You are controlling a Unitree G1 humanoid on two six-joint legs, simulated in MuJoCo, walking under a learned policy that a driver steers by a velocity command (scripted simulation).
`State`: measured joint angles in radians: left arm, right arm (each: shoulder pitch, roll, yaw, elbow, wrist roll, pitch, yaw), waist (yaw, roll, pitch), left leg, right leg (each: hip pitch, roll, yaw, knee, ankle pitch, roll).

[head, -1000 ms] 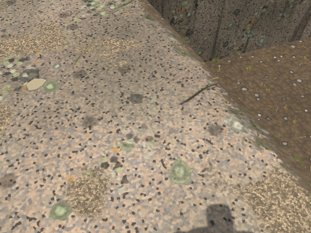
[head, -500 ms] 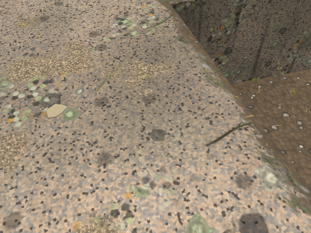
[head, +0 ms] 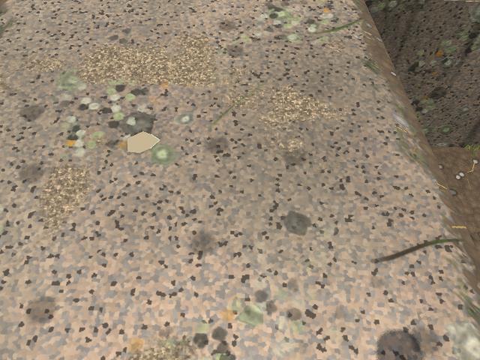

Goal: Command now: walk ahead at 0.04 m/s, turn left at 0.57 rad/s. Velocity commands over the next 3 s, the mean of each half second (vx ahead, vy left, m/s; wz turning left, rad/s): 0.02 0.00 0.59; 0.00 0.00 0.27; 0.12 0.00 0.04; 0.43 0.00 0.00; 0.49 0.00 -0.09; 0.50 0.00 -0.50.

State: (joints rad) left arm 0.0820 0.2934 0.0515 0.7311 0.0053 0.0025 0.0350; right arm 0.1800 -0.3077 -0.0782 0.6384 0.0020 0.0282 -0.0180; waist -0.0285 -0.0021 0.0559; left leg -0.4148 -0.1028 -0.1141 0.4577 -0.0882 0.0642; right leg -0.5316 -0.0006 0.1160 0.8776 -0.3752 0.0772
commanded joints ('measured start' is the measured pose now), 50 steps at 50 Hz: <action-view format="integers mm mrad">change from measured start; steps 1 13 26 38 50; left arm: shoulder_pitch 65 -16 64 97 77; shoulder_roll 82 106 200 100 118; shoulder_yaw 25 41 78 48 28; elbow -36 -88 -61 -16 8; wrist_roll -4 7 -21 -8 0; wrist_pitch -4 -24 6 18 -9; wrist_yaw -1 2 -12 -5 -23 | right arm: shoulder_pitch -37 74 -27 -78 -27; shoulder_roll -166 -154 -87 -75 -55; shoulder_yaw -50 -64 -30 3 23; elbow -86 -49 -128 -79 40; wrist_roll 1 7 21 -15 -31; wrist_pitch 1 24 39 -26 -38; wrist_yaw -14 -11 31 1 17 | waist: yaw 24 -11 61 53 12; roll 139 -119 -195 141 -104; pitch -195 -88 -125 -147 -98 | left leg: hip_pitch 102 -224 29 276 206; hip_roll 223 31 113 296 117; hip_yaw -291 -26 170 -61 18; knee -146 757 199 -113 -44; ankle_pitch -86 -340 -268 322 -159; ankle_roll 150 -127 -110 156 -33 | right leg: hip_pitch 107 347 451 45 331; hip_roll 27 -263 -315 -63 -119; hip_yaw -21 150 -63 -86 -23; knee -78 -557 -491 141 -460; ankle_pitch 56 366 550 16 257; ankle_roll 5 -251 -275 21 -122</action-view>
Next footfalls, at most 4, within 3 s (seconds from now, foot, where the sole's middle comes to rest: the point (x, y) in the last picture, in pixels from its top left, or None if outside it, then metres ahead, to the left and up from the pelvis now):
0.16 right None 0.10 -0.16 -0.77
0.58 left None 0.01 0.10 -0.77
0.94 right None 0.10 -0.12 -0.77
1.90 right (224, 349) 0.45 0.04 -0.77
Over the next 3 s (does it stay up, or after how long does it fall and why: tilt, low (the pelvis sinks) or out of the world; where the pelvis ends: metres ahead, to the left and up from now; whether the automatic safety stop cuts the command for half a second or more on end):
stays up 0.80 0.27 -0.02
